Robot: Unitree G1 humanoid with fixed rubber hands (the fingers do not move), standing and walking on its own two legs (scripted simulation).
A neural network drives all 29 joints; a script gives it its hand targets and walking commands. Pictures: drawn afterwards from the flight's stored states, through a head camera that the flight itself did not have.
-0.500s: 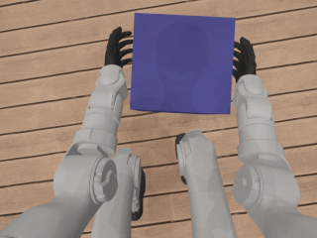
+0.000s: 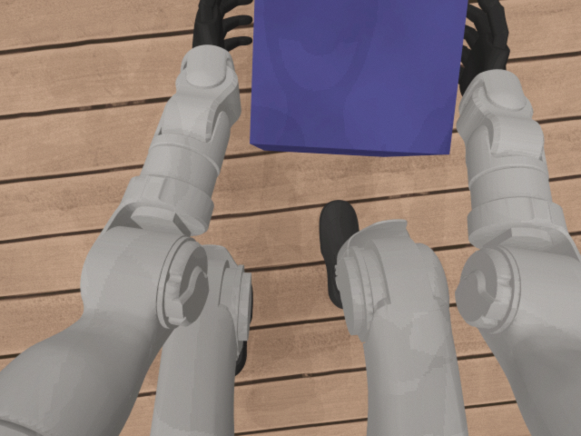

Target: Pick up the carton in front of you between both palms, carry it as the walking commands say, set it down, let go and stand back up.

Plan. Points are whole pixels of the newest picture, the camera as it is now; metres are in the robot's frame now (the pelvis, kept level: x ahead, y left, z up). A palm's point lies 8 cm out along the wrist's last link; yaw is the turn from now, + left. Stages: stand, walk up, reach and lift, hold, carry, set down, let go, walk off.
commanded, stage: set down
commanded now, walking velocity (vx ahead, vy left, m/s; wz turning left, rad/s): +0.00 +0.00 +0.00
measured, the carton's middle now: (339, 77) +0.49 -0.15 -0.24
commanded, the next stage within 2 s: none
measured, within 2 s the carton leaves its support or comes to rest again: rests again in 0.40 s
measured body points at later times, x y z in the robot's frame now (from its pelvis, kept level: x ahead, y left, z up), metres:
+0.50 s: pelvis +0.00 +0.01 -0.01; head +0.35 -0.05 +0.26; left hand +0.54 +0.01 -0.19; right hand +0.47 -0.30 -0.19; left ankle +0.08 +0.10 -0.36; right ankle +0.17 -0.13 -0.36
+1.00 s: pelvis -0.01 +0.00 -0.01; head +0.35 -0.04 +0.25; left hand +0.54 +0.01 -0.19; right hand +0.46 -0.30 -0.21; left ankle +0.08 +0.10 -0.36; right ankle +0.17 -0.13 -0.36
